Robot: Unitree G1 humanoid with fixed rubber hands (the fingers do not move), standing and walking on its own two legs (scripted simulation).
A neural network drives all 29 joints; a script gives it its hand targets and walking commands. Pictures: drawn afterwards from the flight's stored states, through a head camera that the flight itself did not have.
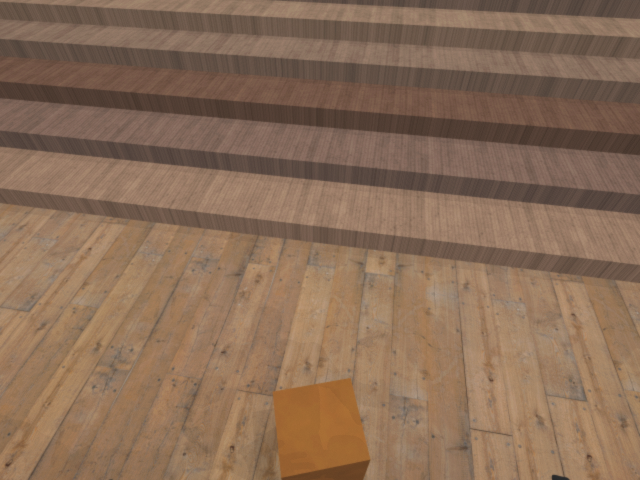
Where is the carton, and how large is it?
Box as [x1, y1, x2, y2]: [273, 378, 369, 479]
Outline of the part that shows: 350,378 273,392 280,471 282,479 363,478 369,461 369,456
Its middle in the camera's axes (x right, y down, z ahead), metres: +0.00 +0.53 +1.05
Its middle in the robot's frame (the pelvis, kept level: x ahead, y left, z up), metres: +0.38 +0.02 -0.66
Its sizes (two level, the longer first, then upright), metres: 0.210 0.200 0.250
